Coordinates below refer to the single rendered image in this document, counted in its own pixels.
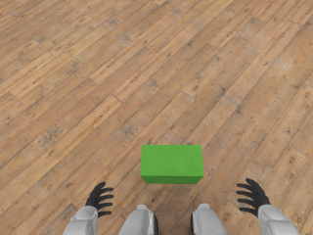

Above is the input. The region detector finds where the right robot hand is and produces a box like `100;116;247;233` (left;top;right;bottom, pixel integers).
236;178;271;218

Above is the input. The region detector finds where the left robot hand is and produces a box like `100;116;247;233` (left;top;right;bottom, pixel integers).
85;181;113;218

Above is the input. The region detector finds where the carton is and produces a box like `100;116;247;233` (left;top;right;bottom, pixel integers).
140;145;204;184

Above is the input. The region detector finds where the left robot forearm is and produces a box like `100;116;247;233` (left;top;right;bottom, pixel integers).
62;206;98;235

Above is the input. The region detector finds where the robot thigh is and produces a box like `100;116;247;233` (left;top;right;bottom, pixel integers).
118;209;155;235
193;208;228;235

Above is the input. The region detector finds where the robot right thigh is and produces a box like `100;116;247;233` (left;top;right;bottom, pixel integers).
193;208;228;235

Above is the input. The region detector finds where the right robot forearm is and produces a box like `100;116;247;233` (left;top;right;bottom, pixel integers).
257;204;300;235

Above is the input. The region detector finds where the robot left thigh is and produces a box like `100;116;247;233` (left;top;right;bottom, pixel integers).
118;209;155;235

